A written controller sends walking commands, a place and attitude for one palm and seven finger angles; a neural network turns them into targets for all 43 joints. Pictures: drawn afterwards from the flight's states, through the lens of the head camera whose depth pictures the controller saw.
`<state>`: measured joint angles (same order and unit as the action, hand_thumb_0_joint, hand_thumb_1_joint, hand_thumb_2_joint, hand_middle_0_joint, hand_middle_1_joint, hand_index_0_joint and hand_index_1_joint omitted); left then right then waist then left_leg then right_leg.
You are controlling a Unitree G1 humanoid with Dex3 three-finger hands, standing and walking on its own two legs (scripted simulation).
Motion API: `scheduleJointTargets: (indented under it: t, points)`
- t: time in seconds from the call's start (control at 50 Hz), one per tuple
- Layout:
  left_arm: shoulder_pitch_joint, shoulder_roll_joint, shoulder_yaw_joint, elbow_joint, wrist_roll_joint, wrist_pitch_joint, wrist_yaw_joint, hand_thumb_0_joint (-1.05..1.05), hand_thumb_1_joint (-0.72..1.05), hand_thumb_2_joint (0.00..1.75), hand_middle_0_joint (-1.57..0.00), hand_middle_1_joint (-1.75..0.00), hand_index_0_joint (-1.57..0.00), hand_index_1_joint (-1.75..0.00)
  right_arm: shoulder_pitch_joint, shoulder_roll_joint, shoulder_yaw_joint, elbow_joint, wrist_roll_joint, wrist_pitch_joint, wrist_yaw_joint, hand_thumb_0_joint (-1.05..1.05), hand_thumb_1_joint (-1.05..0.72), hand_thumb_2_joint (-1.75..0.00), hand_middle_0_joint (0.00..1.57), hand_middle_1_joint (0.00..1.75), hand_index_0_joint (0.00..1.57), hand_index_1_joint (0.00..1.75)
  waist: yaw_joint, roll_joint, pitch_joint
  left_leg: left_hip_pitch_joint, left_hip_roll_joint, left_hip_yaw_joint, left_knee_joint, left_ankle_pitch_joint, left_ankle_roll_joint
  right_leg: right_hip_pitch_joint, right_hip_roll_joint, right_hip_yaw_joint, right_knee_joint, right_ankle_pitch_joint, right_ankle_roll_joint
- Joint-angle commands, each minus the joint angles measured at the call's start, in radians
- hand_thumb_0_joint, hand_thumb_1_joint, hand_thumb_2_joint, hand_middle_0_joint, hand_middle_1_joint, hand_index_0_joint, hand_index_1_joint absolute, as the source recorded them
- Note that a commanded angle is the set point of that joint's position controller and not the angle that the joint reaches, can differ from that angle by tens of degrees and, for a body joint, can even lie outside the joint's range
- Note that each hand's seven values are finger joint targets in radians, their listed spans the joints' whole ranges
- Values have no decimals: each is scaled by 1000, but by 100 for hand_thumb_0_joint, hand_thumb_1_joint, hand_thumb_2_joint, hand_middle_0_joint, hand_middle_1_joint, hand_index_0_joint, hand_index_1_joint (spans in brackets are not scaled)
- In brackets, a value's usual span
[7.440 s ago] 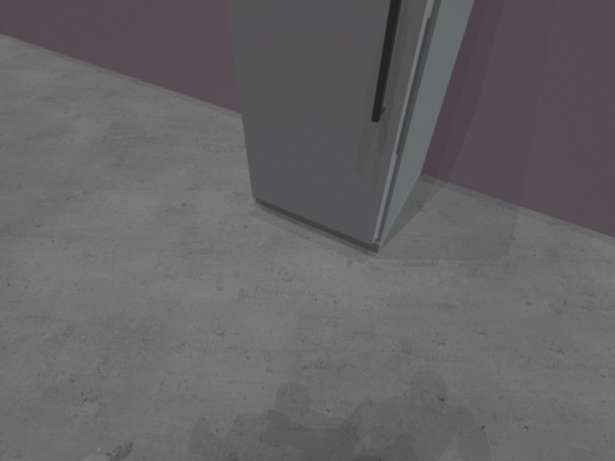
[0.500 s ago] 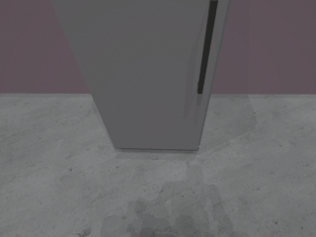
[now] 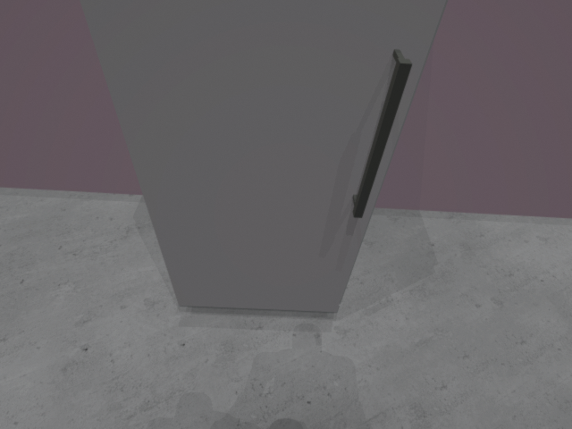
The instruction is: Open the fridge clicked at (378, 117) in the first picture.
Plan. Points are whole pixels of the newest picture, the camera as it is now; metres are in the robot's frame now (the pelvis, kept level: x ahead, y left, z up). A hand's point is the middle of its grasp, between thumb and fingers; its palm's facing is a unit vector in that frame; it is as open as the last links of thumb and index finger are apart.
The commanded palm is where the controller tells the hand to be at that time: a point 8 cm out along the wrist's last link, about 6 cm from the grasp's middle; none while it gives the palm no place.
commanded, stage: take the last steps up to it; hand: right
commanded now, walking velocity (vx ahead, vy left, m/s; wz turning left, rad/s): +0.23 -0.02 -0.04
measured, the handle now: (374, 146) +0.63 -0.13 +0.08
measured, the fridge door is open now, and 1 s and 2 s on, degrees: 0 0 0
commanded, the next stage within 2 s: come to a stop and stand still in 0.22 s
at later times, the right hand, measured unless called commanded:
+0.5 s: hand out of the picture +0.14 -0.24 -0.19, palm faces +0.06 +0.98 -0.17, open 7.4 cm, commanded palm none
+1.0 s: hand out of the picture +0.19 -0.19 -0.16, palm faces +0.04 +0.97 -0.26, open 7.3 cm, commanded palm none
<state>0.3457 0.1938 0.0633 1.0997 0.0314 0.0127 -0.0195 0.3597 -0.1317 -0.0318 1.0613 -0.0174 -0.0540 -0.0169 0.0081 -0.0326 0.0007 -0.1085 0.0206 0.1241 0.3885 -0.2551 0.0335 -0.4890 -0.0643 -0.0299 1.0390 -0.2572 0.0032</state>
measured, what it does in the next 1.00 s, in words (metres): walks ahead: right foot, then left foot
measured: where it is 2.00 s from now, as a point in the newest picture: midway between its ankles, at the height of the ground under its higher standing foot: outside the picture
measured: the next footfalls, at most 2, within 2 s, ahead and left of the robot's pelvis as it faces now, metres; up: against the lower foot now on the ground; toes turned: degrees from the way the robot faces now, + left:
right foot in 0.26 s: +0.21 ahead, -0.15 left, +0.00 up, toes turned -8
left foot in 0.74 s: +0.20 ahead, +0.10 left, +0.00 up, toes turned +6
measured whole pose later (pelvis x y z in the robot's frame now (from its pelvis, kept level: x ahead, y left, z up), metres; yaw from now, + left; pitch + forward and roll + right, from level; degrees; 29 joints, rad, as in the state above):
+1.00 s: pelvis +0.11 -0.01 -0.01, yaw +1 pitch -1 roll -2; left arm 0.26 0.19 0.06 1.06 0.02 0.06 0.00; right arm 0.19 -0.15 -0.03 0.99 -0.02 0.01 -0.03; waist -0.01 -0.03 0.06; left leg -0.29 0.06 0.08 0.50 -0.20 0.03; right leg -0.33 -0.01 -0.02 0.88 -0.45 0.05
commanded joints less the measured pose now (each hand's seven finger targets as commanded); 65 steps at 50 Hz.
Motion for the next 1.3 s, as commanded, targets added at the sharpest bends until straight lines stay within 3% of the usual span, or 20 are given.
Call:
scheduleJointTargets:
  t: [0.0,0.14,0.2,0.22,0.24,0.28,0.34,0.38,0.46,0.62,0.68,0.72,0.74,0.86,0.98,1.08,1.12,1.16,1.18,1.28]
  points:
    - [-64,10,3,-82,-6,-24,-3,0,90,90,-20,-30,-20,-30,72,-121,-15,0,-3,-30,-4,0,-90,-90,20,30,20,30,-13,143,126,-29,246,-149,-245,128,85,-125,-47,-20,-71,71,26]
    - [-204,-20,-13,-121,-14,-47,-10,0,90,90,-20,-30,-20,-30,141,-136,-17,64,-10,-20,-13,0,-90,-90,20,30,20,30,-48,193,115,20,257,-116,-131,372,86,15,-11,-82,-360,36,-1]
    - [-45,25,-7,-69,-8,-64,6,0,90,90,-20,-30,-20,-30,104,-131,-25,65,-4,-9,-17,0,-90,-90,20,30,20,30,35,122,33,-24,200,-56,102,423,43,303,28,-98,-551,124,-18]
    - [74,99,7,-38,-1,-73,18,0,90,90,-20,-30,-20,-30,142,-98,-19,64,2,-5,-14,0,-90,-90,20,30,20,30,67,-28,-78,-135,137,-19,316,276,6,540,-78,2,-579,264,-47]
    - [157,201,29,-23,-1,-72,31,0,90,90,-20,-30,-20,-30,182,-48,-9,54,12,-1,-9,0,-90,-90,20,30,20,30,74,-266,-170,-343,19,38,568,-233,-37,714,-321,293,-606,459,-146]
    - [118,183,20,-26,-12,-62,47,0,90,90,-20,-30,-20,-30,79,-54,-8,25,4,8,-16,0,-90,-90,20,30,20,30,78,-203,-115,-426,39,-79,812,-339,-23,555,-387,343,-739,300,-207]
    - [-65,48,-21,-62,-12,-71,55,0,90,90,-20,-30,-20,-30,27,-35,-7,44,1,26,-2,0,-90,-90,20,30,20,30,-3,-25,68,-338,119,-120,706,-170,-51,253,-286,154,-785,452,-162]
    - [-116,48,-24,-74,-14,-71,62,0,90,90,-20,-30,-20,-30,89,-11,-4,58,5,56,-10,0,-90,-90,20,30,20,30,-37,-39,4,-236,102,-114,583,-123,-74,242,-251,56,-761,611,-150]
    - [-116,92,-5,-79,-14,-42,71,0,90,90,-20,-30,-20,-30,38,-59,-20,8,-5,93,-11,0,-90,-90,20,30,20,30,-23,-51,-3,-270,68,-94,528,-110,-80,289,-272,52,-726,670,-170]
    - [-147,130,29,-119,-1,-9,56,0,90,90,-20,-30,-20,-30,-91,-95,-33,-114,-5,100,-12,0,-90,-90,20,30,20,30,-8,-151,14,-241,40,-79,400,-139,-62,277,-262,62,-681,507,-169]
    - [-125,114,27,-114,-11,-4,43,0,90,90,-20,-30,-20,-30,-41,-120,-33,-101,-7,68,-14,0,-90,-90,20,30,20,30,-34,-63,-48,-74,38,-57,62,108,-61,273,-172,16,-557,346,-87]
    - [-75,7,6,-133,-26,-1,30,0,90,90,-20,-30,-20,-30,-80,-237,-39,-111,-14,44,-21,0,-90,-90,20,30,20,30,-2,240,-49,-11,321,-340,-33,492,53,113,11,-87,-383,-177,20]
    - [-104,22,7,-142,-23,20,35,0,90,90,-20,-30,-20,-30,-63,-248,-41,-119,-9,43,-19,0,-90,-90,20,30,20,30,-37,231,-53,-94,380,-369,-65,542,136,147,27,-29,-262,-321,22]
    - [-70,51,10,-100,-16,34,29,0,90,90,-20,-30,-20,-30,-155,-220,-45,-126,-6,49,-26,0,-90,-90,20,30,20,30,-21,182,-11,-90,293,-270,-64,370,129,71,29,39,-47,-183,38]
    - [-102,41,1,-123,-17,23,25,0,90,90,-20,-30,-20,-30,-79,-240,-62,-94,-14,53,-24,0,-90,-90,20,30,20,30,-71,194,-31,-21,302,-335,-96,211,143,99,40,11,-257,-214,40]
    - [13,25,-13,-82,-19,8,29,0,90,90,-20,-30,-20,-30,-126,-232,-57,-75,-7,63,-18,0,-90,-90,20,30,20,30,-18,210,-43,-149,231,-283,-113,-53,78,324,63,-36,-547,-84,19]
    - [86,51,-16,-51,-14,-6,34,0,90,90,-20,-30,-20,-30,-160,-173,-41,-80,4,73,-16,0,-90,-90,20,30,20,30,17,72,-19,-305,133,-201,-30,-225,0,449,-5,46,-722,-80,-7]
    - [15,141,-6,-82,-5,-12,41,0,90,90,-20,-30,-20,-30,-150,-96,-21,-86,5,74,-3,0,-90,-90,20,30,20,30,0,-180,63,-292,25,-56,164,-146,-62,235,-221,314,-916,-385,-95]
    - [-43,128,-10,-85,-6,-19,46,0,90,90,-20,-30,-20,-30,-176,-102,-18,-68,-8,80,-4,0,-90,-90,20,30,20,30,2,-236,143,-269,23,-67,255,-131,-66,144,-229,349,-980,-445,-108]
    - [-31,100,-19,-60,-9,-33,62,0,90,90,-20,-30,-20,-30,-112,-87,-13,-16,-9,69,17,0,-90,-90,20,30,20,30,-3,-88,146,-360,32,-96,406,-119,-68,304,-193,226,-906,-113,-136]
